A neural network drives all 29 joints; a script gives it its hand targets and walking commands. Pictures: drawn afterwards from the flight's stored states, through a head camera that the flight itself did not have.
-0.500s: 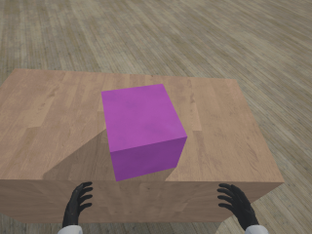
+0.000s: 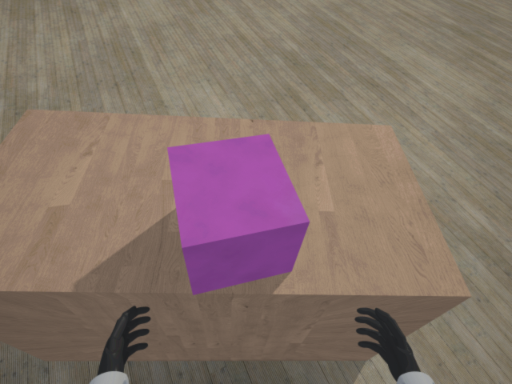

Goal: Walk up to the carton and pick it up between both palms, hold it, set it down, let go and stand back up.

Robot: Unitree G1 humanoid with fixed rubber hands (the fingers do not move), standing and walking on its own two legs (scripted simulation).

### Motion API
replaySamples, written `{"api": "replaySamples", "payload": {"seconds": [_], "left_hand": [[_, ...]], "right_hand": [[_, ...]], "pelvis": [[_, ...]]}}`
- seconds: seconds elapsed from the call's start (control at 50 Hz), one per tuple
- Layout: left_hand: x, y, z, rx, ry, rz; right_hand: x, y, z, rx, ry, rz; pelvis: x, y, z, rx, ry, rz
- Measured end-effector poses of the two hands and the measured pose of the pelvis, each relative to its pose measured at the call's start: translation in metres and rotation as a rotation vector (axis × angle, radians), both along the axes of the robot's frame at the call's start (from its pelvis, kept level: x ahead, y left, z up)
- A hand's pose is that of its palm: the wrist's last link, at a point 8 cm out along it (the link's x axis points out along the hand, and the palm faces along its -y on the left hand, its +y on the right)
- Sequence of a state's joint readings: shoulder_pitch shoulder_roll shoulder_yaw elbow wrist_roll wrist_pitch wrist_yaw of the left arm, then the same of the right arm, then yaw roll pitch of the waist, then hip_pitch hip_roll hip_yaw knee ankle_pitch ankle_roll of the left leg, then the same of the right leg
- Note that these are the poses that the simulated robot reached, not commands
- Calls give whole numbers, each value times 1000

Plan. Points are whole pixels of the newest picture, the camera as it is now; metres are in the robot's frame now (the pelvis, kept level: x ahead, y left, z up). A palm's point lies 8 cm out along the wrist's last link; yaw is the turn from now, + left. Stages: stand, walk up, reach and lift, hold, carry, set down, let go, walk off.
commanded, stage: set down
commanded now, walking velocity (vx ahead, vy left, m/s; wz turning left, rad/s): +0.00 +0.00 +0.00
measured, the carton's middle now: (232, 212) +0.43 +0.06 -0.04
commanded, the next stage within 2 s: let go in 0.12 s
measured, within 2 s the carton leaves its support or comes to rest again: neither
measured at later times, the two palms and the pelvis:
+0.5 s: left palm (109, 363) +0.15 +0.23 -0.07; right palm (393, 367) +0.16 -0.22 -0.07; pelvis +0.00 +0.00 +0.00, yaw +0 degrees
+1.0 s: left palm out of the picture +0.09 +0.32 -0.11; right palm out of the picture +0.06 -0.29 -0.11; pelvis +0.00 +0.01 -0.01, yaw +0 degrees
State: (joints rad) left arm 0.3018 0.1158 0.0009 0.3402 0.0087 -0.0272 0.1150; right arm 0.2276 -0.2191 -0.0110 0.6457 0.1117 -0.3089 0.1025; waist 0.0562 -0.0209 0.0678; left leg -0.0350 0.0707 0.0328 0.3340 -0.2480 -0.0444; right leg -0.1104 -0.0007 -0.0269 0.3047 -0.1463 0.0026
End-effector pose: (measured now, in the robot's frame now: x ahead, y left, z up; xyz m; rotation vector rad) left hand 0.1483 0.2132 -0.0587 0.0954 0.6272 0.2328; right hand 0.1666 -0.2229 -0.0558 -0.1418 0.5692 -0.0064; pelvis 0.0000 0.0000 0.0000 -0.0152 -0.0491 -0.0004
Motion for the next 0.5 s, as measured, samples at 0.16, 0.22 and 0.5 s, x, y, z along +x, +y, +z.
{"api": "replaySamples", "payload": {"seconds": [0.16,0.22,0.5], "left_hand": [[-1,2,-3,-2,32,-14],[-1,3,-5,-5,47,-21],[2,12,-9,1,102,-51]], "right_hand": [[-2,1,-4,-6,21,-10],[-4,2,-5,-12,33,-14],[-5,7,-10,-32,58,-36]], "pelvis": [[-1,-1,0,1,0,-1],[-2,-1,0,1,0,-1],[0,4,0,-1,-7,-7]]}}
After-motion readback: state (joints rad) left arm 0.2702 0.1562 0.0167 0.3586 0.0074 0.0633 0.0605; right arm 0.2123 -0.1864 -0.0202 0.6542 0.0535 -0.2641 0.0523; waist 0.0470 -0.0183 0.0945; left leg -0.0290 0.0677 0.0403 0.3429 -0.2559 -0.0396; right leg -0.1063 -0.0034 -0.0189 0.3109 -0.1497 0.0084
